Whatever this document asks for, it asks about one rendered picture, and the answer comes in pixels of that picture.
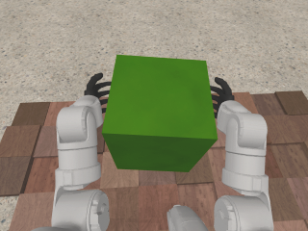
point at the left robot forearm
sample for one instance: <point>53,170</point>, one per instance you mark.
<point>76,128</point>

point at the left robot hand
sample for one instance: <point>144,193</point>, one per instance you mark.
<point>93,89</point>

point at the right robot forearm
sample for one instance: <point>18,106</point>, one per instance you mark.
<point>246,148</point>

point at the right robot hand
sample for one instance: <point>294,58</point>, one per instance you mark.
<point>225,94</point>

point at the robot right upper arm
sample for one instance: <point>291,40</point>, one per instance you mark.
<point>241,213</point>

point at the carton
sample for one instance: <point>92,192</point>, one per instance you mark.
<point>160,114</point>

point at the robot left upper arm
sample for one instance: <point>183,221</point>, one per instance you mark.
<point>83,210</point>

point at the right robot thigh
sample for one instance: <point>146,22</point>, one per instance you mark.
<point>183,218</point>

